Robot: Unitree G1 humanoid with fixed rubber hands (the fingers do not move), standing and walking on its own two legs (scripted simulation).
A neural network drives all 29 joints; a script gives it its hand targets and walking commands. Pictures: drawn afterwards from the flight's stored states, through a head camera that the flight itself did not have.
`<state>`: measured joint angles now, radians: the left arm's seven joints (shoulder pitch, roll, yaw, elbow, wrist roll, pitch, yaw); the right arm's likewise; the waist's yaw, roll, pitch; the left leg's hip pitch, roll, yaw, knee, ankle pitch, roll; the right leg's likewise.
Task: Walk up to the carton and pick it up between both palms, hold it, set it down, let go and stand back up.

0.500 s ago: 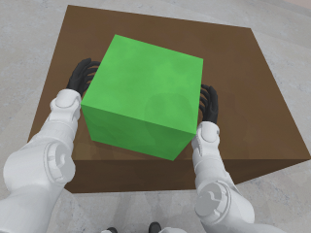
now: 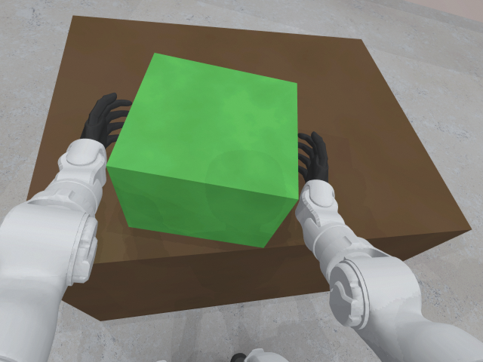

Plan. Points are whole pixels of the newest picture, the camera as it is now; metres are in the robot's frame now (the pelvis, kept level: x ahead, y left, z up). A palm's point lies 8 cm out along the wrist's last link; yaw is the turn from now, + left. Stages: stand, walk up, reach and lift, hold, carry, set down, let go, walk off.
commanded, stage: set down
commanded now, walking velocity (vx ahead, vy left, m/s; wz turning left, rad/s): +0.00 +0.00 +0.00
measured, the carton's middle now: (212, 155) +0.47 -0.02 +0.01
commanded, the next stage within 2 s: none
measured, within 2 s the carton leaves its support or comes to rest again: neither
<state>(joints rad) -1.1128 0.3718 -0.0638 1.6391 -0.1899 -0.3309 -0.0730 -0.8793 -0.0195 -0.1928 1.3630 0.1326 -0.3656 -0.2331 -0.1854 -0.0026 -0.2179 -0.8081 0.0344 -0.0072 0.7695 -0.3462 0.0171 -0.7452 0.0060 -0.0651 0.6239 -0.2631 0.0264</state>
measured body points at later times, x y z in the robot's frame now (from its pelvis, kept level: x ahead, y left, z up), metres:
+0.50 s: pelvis -0.03 +0.00 +0.00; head +0.04 +0.05 +0.44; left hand +0.48 +0.21 +0.11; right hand +0.40 -0.22 +0.10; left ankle -0.01 +0.10 -0.71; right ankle +0.00 -0.14 -0.71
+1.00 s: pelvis -0.02 -0.01 +0.03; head +0.02 +0.03 +0.47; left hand +0.48 +0.21 +0.17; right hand +0.40 -0.23 +0.17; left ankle -0.01 +0.10 -0.71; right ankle +0.00 -0.14 -0.71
